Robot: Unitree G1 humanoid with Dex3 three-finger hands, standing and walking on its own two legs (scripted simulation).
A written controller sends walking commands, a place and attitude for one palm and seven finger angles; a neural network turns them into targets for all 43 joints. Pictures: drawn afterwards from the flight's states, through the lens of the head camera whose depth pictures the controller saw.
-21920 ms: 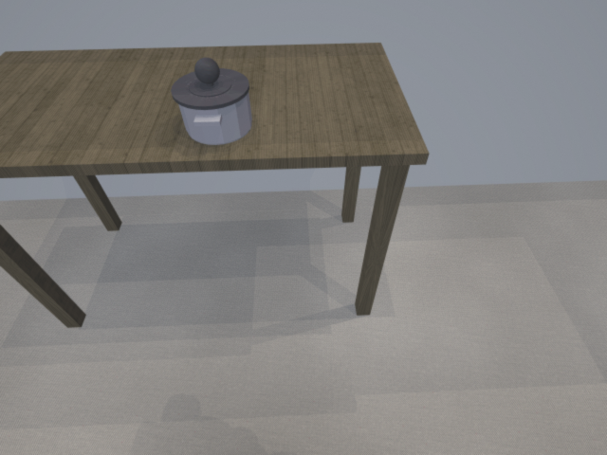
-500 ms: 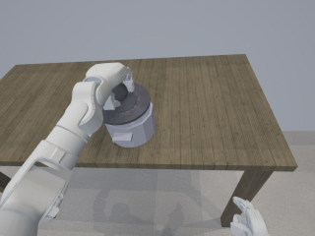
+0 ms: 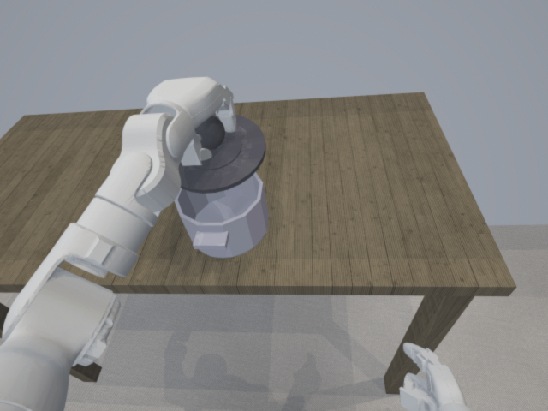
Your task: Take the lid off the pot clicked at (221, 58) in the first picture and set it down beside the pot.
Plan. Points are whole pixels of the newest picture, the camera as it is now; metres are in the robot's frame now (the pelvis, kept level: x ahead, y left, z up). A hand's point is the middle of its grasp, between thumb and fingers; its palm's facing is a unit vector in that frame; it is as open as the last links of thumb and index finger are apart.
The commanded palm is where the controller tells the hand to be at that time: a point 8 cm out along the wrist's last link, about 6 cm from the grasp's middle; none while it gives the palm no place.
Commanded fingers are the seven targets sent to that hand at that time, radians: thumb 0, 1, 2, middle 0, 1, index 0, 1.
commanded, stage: lift the lid straight up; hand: left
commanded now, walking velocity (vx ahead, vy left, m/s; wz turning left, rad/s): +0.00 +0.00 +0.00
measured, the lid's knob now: (207, 132) +0.46 +0.11 +0.20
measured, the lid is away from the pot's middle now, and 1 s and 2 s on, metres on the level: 0.02 0.02 0.12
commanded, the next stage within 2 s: move the lid sideways beside the pot in 0.98 s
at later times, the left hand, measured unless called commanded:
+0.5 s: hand (191, 109) +0.43 +0.11 +0.25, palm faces -0.04 -0.01 -1.00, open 8.0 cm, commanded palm +0.39 +0.13 +0.33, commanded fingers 0.00 0.52 1.16 -0.96 -0.94 -0.91 -0.90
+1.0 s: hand (178, 88) +0.43 +0.12 +0.28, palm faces -0.01 -0.01 -1.00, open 8.0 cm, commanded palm +0.39 +0.14 +0.35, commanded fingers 0.00 0.52 1.16 -0.96 -0.94 -0.91 -0.90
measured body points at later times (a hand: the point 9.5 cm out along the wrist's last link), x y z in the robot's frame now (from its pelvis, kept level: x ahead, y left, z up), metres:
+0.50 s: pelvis +0.00 +0.00 +0.00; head +0.01 -0.05 +0.45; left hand +0.42 +0.11 +0.31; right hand +0.19 -0.22 -0.11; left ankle -0.03 +0.11 -0.74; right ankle +0.03 -0.12 -0.74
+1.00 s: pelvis -0.01 +0.00 +0.00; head +0.00 -0.05 +0.45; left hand +0.42 +0.12 +0.34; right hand +0.18 -0.23 -0.11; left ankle -0.03 +0.11 -0.74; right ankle +0.03 -0.12 -0.74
